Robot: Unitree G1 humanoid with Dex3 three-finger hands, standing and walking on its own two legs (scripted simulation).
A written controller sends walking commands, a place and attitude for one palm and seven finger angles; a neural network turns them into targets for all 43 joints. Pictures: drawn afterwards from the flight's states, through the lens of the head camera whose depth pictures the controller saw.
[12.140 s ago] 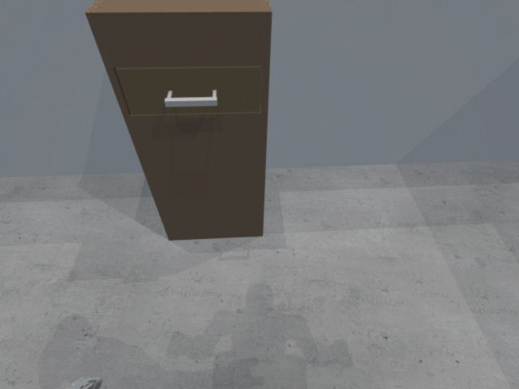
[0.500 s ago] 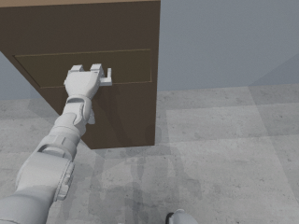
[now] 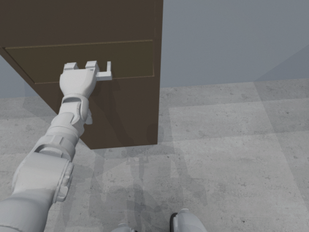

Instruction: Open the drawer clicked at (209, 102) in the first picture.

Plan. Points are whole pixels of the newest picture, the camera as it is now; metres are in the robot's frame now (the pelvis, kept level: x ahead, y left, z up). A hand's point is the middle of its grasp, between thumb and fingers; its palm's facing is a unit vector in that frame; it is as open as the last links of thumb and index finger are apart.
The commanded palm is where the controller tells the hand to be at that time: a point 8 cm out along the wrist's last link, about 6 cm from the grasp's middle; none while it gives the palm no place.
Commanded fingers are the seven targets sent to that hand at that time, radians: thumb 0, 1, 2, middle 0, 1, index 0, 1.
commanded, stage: lower the fingers behind the handle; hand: left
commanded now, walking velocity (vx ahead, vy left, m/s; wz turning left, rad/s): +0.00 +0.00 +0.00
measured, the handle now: (87, 71) +0.56 +0.15 +0.03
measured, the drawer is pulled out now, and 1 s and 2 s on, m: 0.00 0.00 0.10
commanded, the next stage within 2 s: close the thumb around the handle in 0.10 s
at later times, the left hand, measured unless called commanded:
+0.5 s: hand (88, 91) +0.50 +0.15 +0.01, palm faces -0.03 -0.03 -1.00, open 11.3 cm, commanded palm +0.48 +0.16 +0.06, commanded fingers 0.00 0.40 0.68 -0.36 -1.30 -0.36 -1.30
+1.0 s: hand (88, 92) +0.50 +0.15 +0.01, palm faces -0.04 -0.01 -1.00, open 5.5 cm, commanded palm +0.48 +0.16 +0.06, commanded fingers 0.00 0.90 0.90 -0.40 -1.35 -0.40 -1.35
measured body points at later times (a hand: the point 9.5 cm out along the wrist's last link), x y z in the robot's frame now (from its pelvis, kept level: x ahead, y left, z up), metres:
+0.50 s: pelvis +0.01 +0.00 +0.00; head +0.12 -0.01 +0.44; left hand +0.50 +0.15 +0.06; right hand +0.01 -0.27 -0.14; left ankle -0.03 +0.10 -0.70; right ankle +0.04 -0.12 -0.70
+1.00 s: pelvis +0.01 +0.00 +0.00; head +0.12 -0.02 +0.44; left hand +0.50 +0.15 +0.06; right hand +0.02 -0.27 -0.14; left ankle -0.03 +0.10 -0.70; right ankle +0.04 -0.12 -0.70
